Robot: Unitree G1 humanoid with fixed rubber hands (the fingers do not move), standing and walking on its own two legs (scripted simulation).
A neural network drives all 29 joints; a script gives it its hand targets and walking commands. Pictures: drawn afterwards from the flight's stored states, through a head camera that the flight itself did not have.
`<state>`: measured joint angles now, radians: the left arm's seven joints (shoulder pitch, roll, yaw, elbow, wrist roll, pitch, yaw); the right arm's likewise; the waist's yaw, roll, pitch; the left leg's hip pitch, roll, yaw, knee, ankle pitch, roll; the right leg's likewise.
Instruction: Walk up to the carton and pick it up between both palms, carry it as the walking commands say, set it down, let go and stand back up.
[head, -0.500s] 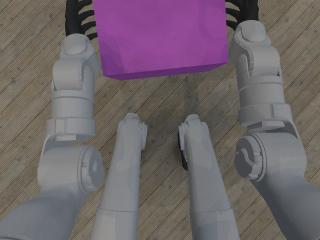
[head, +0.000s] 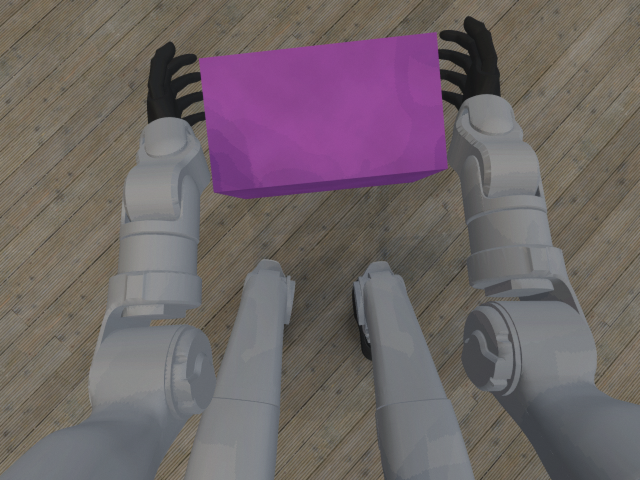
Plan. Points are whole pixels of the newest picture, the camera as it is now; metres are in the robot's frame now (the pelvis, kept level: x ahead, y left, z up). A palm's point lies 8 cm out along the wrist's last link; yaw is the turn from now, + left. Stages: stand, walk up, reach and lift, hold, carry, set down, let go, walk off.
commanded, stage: reach and lift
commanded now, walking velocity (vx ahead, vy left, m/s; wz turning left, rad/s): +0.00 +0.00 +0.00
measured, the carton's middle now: (323, 130) +0.48 +0.01 -0.13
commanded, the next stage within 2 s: none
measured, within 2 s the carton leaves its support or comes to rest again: neither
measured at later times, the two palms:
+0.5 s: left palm (140, 112) +0.44 +0.17 +0.03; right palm (522, 85) +0.46 -0.15 +0.04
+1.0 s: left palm (39, 36) +0.43 +0.17 +0.16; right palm out of the picture +0.45 -0.15 +0.17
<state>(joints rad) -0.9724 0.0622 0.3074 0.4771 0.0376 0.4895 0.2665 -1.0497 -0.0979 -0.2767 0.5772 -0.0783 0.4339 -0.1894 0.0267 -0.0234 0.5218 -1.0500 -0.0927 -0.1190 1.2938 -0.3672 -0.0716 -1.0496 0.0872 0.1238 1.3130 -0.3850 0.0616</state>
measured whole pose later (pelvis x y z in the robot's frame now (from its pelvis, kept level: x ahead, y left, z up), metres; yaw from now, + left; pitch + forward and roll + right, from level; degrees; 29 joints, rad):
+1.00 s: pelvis +0.10 +0.00 +0.13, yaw -1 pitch +3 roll +1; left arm -0.53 -0.12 0.42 0.66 0.27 0.54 0.17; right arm -0.59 0.08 -0.40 0.75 -0.29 0.48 -0.12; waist 0.05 -0.05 -0.11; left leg -0.42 -0.04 -0.12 0.58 -0.22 -0.04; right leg -0.44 0.04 0.15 0.62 -0.24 0.03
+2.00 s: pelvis +0.14 +0.01 +0.15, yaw +0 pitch -5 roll +0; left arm -0.26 -0.15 0.27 0.38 0.26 0.72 0.13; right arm -0.30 0.13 -0.28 0.41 -0.29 0.70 -0.07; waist -0.02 -0.01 -0.12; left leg -0.07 -0.03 -0.12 0.35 -0.19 -0.01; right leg -0.06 0.02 0.13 0.34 -0.19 0.03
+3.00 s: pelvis +0.14 +0.01 +0.15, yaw +0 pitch -5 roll +0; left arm -0.18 -0.14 0.24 0.24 0.25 0.73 0.08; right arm -0.22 0.14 -0.24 0.25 -0.29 0.72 0.02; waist -0.01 -0.01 -0.07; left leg -0.07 -0.04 -0.12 0.33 -0.17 0.00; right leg -0.05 0.01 0.12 0.31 -0.17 0.03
